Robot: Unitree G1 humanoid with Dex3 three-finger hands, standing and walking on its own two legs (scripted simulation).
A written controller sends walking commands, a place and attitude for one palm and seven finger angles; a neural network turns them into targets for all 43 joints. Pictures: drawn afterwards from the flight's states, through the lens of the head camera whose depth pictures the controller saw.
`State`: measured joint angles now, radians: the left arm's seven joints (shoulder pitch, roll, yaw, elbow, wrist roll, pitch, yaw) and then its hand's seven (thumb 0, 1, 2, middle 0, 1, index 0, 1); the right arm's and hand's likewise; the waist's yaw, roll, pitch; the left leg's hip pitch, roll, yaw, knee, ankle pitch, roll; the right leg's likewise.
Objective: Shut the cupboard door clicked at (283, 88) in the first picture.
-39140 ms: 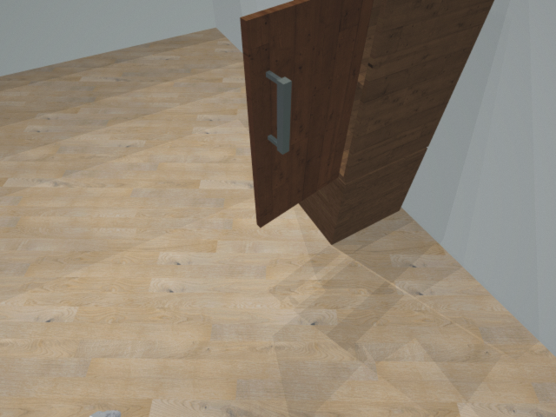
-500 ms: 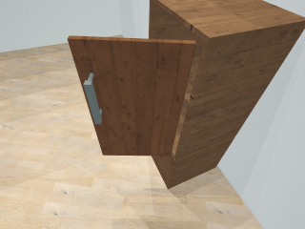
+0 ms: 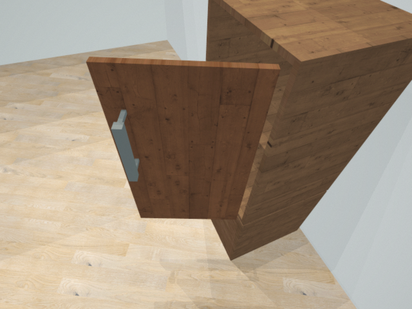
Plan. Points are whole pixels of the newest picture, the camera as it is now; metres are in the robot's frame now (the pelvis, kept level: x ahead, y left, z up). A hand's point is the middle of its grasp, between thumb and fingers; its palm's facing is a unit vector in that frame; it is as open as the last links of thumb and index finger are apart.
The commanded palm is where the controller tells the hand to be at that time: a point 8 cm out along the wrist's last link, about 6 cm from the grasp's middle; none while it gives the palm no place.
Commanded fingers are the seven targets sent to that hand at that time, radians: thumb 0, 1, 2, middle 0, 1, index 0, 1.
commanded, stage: raise the hand and make a fist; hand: left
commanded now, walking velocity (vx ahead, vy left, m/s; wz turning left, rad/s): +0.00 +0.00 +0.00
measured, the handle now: (128, 148) +0.42 +0.21 +0.05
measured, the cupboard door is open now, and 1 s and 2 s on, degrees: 66 66 66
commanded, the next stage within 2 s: bring the fist close to the handle in 1.92 s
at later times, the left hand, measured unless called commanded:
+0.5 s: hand out of the picture +0.10 +0.17 -0.06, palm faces +0.27 -0.96 -0.07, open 5.8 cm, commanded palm +0.11 +0.21 -0.03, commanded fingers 0.00 0.90 0.90 -0.66 -0.80 -0.66 -0.80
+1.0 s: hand (117, 288) +0.16 +0.17 +0.00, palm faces +0.09 -1.00 -0.04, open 3.5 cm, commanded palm +0.13 +0.22 +0.01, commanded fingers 0.00 0.90 0.90 -1.12 -1.30 -1.12 -1.30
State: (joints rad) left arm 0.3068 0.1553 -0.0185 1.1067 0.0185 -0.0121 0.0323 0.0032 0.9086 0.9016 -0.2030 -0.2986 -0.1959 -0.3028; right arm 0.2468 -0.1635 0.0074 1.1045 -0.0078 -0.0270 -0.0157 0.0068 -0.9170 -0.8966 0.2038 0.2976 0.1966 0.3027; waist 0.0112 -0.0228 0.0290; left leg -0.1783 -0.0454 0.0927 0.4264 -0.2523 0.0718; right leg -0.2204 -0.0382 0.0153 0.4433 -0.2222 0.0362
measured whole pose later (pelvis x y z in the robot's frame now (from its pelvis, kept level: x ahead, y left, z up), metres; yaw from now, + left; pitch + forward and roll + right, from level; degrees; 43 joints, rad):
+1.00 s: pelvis -0.03 -0.04 -0.07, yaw +4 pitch +11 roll -1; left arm 0.49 0.23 0.18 -0.10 -0.33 -0.40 -0.28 0.01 0.90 0.90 -0.94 -1.11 -0.93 -1.11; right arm 0.33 -0.28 -0.02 0.56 0.04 -0.23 -0.07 0.01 -0.90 -0.90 0.20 0.30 0.20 0.30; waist 0.01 0.03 -0.10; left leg -0.75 0.00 -0.01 1.04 -0.48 0.02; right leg -0.74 -0.01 -0.09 1.00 -0.45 -0.03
